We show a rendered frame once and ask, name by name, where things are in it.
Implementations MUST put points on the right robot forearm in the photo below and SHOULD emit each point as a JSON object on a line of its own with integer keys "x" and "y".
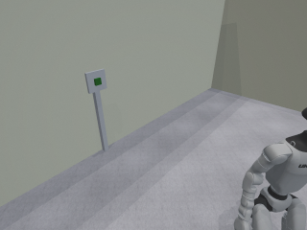
{"x": 248, "y": 196}

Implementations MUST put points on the right robot hand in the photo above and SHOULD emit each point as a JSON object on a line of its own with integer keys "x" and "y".
{"x": 240, "y": 224}

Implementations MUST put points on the panel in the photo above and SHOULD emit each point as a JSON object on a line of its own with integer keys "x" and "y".
{"x": 95, "y": 90}

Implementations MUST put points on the right robot thigh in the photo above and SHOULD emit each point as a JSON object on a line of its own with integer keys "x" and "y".
{"x": 261, "y": 216}

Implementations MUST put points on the robot thigh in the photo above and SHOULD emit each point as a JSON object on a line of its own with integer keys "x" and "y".
{"x": 295, "y": 217}
{"x": 261, "y": 216}

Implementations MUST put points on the robot right upper arm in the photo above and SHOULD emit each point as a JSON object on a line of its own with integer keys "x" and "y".
{"x": 273, "y": 154}

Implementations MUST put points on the button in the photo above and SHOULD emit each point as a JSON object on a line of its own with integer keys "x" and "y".
{"x": 98, "y": 81}

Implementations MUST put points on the left robot thigh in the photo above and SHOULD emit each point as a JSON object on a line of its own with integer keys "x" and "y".
{"x": 295, "y": 217}

